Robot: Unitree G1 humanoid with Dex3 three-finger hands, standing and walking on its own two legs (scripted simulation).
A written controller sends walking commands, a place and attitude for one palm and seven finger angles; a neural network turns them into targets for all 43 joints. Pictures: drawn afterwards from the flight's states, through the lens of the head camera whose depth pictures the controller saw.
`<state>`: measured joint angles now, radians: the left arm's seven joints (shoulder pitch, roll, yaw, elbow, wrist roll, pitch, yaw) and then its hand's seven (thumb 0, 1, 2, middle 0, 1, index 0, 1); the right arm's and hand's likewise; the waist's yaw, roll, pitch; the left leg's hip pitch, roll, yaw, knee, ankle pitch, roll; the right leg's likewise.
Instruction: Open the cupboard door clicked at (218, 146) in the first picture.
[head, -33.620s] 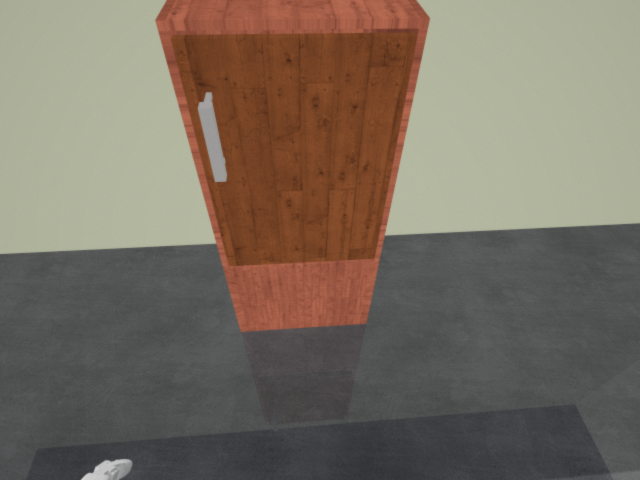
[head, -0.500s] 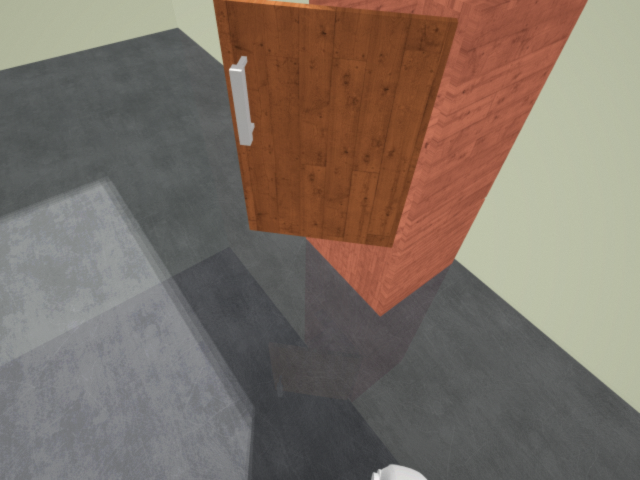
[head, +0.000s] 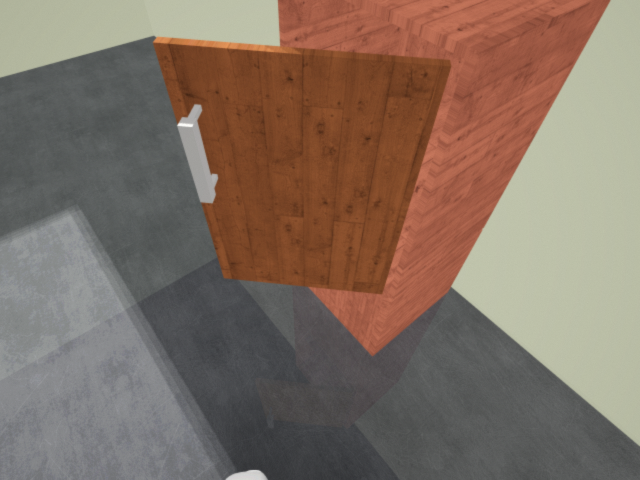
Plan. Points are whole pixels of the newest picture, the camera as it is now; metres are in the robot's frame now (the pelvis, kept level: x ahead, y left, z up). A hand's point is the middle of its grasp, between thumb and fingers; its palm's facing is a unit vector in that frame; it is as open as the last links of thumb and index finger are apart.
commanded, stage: come to a stop and stand still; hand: left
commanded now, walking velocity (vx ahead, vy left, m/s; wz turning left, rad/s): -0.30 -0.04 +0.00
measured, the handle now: (202, 155) +0.58 +0.23 +0.05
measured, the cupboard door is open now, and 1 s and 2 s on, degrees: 45 45 45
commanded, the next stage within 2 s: look again from close up in 1.02 s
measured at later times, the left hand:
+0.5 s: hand out of the picture +0.05 +0.17 -0.17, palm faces +0.02 -0.96 -0.27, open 7.3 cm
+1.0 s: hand out of the picture +0.00 +0.14 -0.17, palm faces +0.03 -0.98 -0.18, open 7.3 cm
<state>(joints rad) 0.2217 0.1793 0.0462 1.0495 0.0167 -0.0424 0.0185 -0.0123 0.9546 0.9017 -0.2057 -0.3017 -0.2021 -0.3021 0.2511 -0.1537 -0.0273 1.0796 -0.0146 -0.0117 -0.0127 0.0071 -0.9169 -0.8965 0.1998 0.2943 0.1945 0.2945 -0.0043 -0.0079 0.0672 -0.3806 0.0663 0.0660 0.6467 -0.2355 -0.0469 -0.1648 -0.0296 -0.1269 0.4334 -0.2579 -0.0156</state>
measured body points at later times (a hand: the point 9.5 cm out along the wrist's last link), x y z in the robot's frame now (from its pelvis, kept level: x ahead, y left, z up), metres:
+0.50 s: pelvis +0.00 -0.03 -0.01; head +0.02 -0.05 +0.44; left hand +0.05 +0.22 -0.15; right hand +0.07 -0.28 -0.17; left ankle +0.03 +0.11 -0.71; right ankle -0.02 -0.13 -0.74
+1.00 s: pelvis -0.01 -0.04 +0.00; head +0.00 -0.03 +0.45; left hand +0.00 +0.19 -0.16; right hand -0.02 -0.26 -0.16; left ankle -0.03 +0.08 -0.74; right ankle -0.02 -0.13 -0.74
